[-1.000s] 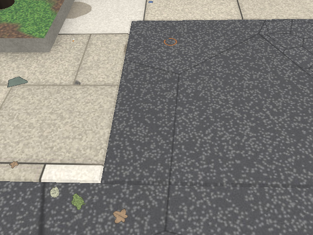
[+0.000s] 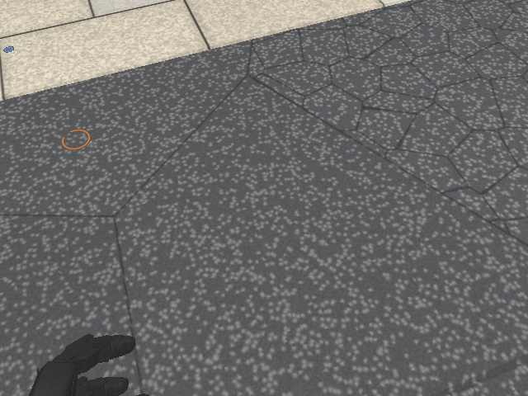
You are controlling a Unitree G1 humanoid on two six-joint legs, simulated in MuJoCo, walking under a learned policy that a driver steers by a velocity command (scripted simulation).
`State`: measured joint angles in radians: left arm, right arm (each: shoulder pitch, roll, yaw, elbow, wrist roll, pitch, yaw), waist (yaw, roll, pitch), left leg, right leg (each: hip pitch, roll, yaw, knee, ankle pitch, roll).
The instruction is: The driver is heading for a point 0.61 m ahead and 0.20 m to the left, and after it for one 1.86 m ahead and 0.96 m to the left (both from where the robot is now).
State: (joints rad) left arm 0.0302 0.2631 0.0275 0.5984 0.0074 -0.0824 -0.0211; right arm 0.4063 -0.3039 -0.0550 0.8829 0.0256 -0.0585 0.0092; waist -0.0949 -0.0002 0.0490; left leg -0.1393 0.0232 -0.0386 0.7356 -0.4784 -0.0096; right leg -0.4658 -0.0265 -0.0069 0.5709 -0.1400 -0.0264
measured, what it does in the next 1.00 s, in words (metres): walks ahead, turning left: left foot, then right foot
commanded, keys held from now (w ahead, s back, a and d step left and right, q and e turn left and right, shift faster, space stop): w+q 0.92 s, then w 0.08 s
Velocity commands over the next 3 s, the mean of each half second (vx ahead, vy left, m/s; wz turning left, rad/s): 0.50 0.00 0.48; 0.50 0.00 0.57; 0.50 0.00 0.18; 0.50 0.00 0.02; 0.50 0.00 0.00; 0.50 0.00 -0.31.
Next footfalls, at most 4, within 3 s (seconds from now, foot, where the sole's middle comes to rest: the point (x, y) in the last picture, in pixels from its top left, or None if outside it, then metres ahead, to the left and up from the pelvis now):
0.46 left None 0.37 0.18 -0.76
0.96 right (212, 297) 0.72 0.12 -0.76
1.46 left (79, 290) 0.77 0.48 -0.76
1.98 right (95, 183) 1.15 0.48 -0.76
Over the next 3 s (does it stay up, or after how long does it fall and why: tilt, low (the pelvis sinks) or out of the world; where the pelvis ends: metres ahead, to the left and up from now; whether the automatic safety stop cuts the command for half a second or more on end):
stays up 1.39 0.82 0.00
